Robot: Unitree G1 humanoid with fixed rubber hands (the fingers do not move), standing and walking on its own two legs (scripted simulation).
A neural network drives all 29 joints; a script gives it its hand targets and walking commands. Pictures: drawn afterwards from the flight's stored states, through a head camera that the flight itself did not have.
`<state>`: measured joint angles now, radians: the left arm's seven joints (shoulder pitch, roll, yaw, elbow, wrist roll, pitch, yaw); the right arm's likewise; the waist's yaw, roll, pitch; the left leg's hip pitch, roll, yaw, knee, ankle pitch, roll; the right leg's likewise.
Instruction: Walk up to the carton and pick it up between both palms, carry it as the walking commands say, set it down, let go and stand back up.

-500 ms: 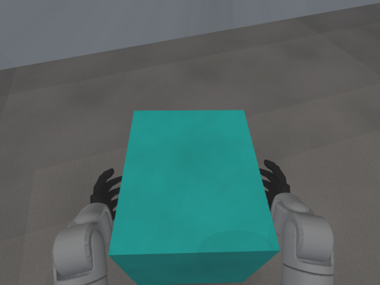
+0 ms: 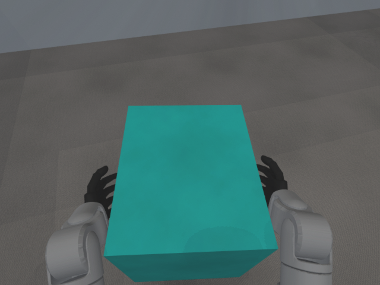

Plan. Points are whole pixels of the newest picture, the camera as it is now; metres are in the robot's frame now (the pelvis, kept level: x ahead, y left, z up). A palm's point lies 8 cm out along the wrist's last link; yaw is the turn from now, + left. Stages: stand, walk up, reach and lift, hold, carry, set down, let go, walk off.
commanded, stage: carry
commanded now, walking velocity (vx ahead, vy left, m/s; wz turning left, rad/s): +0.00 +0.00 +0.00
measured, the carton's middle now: (186, 195) +0.30 +0.03 +0.02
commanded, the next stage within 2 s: none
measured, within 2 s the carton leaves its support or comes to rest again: neither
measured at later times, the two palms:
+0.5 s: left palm (22, 247) +0.17 +0.28 +0.08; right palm (228, 231) +0.20 -0.04 +0.10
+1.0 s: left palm (18, 281) +0.13 +0.27 +0.07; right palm (236, 261) +0.16 -0.05 +0.08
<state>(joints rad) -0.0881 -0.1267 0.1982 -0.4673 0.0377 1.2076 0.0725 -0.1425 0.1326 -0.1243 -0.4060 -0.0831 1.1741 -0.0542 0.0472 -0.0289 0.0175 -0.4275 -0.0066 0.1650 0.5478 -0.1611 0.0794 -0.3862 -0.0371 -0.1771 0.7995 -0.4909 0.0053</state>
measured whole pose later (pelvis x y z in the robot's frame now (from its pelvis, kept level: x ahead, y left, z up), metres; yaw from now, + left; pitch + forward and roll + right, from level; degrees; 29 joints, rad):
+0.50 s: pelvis -0.07 +0.10 +0.01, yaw +1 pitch +2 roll -1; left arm -0.10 -0.13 0.19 -0.37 0.07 1.22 0.07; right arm -0.16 0.13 -0.16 -0.31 -0.09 1.21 -0.05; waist 0.02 0.00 -0.08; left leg -0.42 0.01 0.16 0.48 -0.10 0.09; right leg -0.31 -0.07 -0.16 0.58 -0.34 0.01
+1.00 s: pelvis -0.11 +0.09 +0.01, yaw +4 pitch +1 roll -2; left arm -0.10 -0.13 0.18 -0.24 0.07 1.12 0.06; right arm -0.15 0.13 -0.18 -0.23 -0.11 1.12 -0.04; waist 0.01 0.04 -0.07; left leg -0.44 0.07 0.21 0.42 -0.09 0.04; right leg -0.32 -0.04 -0.17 0.51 -0.22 -0.02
